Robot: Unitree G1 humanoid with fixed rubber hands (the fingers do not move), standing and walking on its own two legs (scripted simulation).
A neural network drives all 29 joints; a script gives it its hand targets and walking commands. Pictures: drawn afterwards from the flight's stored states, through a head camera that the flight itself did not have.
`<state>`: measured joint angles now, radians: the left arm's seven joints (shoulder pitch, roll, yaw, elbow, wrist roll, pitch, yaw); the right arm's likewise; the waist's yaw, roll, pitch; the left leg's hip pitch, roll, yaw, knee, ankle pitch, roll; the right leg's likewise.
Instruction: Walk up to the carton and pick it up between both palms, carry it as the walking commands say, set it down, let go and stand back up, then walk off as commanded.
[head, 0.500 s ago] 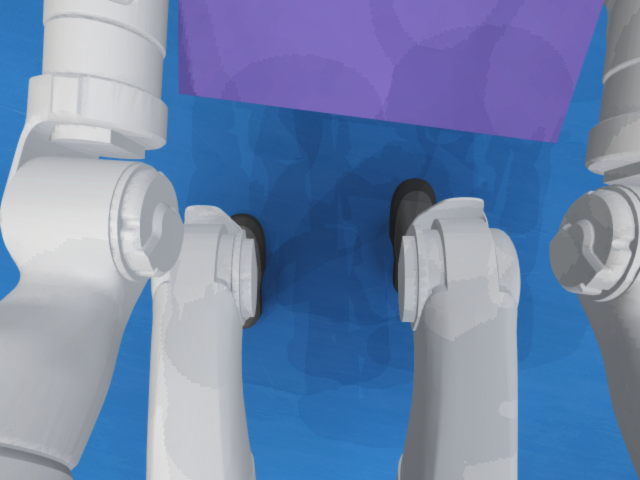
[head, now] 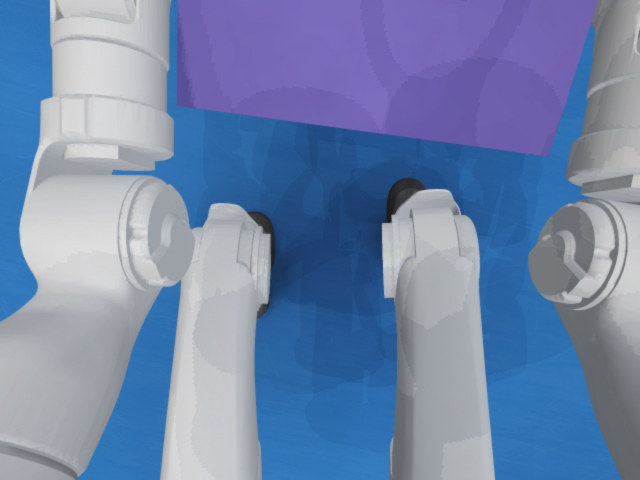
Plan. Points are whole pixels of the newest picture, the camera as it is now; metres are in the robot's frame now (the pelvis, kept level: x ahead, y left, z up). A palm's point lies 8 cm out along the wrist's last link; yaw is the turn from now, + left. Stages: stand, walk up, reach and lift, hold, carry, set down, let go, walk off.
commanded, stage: reach and lift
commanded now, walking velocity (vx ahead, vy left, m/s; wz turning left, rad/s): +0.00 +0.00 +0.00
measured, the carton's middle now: out of the picture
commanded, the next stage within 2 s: none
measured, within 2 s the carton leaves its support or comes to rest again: neither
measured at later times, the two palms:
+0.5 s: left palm out of the picture +0.57 +0.09 -0.04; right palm out of the picture +0.52 -0.25 -0.06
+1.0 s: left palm out of the picture +0.55 +0.11 +0.04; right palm out of the picture +0.51 -0.23 +0.02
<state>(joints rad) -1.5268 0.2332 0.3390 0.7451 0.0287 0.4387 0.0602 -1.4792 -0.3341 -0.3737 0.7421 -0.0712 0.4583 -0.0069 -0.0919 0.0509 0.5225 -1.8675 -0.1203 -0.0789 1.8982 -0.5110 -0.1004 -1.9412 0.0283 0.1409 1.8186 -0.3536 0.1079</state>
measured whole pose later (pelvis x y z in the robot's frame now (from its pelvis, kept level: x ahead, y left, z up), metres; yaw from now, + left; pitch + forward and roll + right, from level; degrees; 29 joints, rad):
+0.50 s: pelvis +0.00 +0.00 +0.05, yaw -1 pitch +24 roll +3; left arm -1.38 0.19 0.36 0.62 0.05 0.46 0.03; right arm -1.36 -0.28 -0.38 0.60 -0.07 0.51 -0.02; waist -0.08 0.04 0.52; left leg -1.66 -0.12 -0.09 1.72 -0.49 -0.10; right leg -1.74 0.05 0.16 1.66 -0.34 0.11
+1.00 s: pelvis +0.00 +0.00 +0.11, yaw -1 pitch +20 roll +1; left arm -1.29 0.17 0.33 0.59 0.06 0.47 0.03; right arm -1.26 -0.23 -0.39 0.57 -0.07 0.51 -0.02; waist -0.06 0.04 0.52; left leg -1.44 -0.13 -0.12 1.53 -0.44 -0.09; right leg -1.50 0.05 0.15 1.45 -0.30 0.11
